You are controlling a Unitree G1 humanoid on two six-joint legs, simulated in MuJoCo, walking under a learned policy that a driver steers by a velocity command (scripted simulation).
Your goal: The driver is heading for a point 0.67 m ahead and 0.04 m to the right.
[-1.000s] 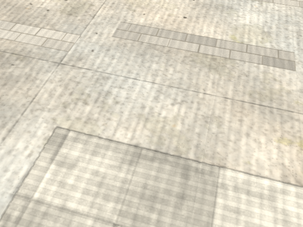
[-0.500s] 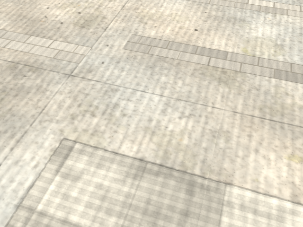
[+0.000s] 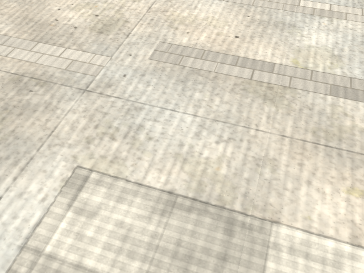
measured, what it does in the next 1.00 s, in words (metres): walks ahead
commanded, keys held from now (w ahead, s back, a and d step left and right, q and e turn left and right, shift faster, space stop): no key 0.48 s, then w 0.52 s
